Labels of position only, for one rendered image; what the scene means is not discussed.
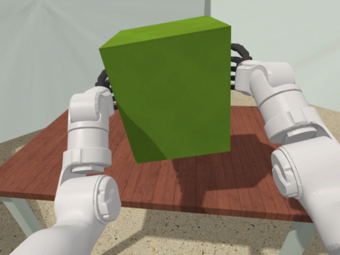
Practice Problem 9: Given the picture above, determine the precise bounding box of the robot right upper arm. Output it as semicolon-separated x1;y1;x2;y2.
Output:
271;136;340;255

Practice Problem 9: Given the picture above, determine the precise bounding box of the right robot forearm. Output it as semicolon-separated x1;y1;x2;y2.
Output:
235;60;340;147

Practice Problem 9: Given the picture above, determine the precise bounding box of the robot left upper arm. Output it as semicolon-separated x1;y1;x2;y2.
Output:
9;175;121;255

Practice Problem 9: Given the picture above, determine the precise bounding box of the table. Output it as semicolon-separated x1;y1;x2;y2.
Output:
0;103;316;255

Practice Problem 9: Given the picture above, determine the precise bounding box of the robot right hand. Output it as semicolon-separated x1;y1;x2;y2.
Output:
231;43;252;90

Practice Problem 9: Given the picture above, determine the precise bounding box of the left robot forearm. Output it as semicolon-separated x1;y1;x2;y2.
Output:
54;86;115;216

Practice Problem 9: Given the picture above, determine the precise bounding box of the robot left hand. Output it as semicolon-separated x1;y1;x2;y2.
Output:
95;69;118;110

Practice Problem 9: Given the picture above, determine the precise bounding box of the carton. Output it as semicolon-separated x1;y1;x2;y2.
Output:
99;15;231;164

